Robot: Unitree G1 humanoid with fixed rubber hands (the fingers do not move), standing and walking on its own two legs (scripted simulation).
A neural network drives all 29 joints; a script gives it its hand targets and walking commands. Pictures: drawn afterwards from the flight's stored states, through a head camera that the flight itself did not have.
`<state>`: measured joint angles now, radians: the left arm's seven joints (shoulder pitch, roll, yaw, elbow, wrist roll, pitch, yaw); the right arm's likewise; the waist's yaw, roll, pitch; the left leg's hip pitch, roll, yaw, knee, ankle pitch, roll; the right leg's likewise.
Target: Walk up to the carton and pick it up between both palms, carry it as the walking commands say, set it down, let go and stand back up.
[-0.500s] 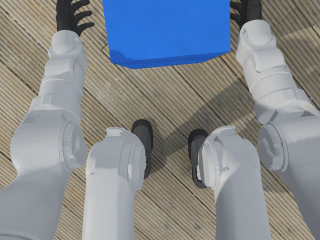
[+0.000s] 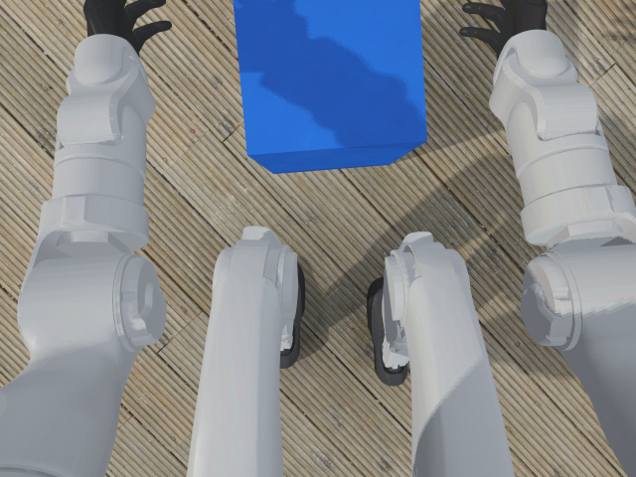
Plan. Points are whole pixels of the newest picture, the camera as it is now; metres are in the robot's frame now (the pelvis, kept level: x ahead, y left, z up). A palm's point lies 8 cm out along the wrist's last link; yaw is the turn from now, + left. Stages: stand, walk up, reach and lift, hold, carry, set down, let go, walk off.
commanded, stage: set down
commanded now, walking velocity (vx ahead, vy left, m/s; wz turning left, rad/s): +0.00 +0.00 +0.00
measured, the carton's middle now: (328, 97) +0.54 +0.03 -0.31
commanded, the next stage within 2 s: let go in 0.82 s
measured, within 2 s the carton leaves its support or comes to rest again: neither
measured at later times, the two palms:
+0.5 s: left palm out of the picture +0.51 +0.26 +0.08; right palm out of the picture +0.53 -0.17 +0.09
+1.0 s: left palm out of the picture +0.49 +0.25 +0.13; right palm out of the picture +0.53 -0.19 +0.14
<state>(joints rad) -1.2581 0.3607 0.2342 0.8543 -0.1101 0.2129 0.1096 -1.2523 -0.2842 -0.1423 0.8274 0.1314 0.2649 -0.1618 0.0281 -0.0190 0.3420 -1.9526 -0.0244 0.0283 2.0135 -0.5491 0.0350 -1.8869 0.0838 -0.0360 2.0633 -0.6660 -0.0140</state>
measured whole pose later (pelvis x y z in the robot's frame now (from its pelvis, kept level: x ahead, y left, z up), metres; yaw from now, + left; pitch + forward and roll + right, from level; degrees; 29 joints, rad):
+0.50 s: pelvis +0.03 +0.01 +0.13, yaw -1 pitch +38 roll -3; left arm -0.99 0.35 0.23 0.85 -0.11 0.22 0.02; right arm -0.99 -0.28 -0.17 0.81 0.13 0.24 -0.05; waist 0.03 -0.02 -0.10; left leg -1.74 -0.04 -0.01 1.53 -0.46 0.03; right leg -1.68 0.08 -0.02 1.55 -0.54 -0.01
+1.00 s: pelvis +0.09 +0.00 +0.23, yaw +0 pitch +41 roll -2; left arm -0.75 0.27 0.23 0.85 -0.04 0.07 -0.02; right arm -0.76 -0.25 -0.19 0.82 0.07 0.08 0.00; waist 0.03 -0.02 -0.17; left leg -1.43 -0.04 -0.02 1.09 -0.36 0.03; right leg -1.38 0.08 0.01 1.10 -0.42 -0.01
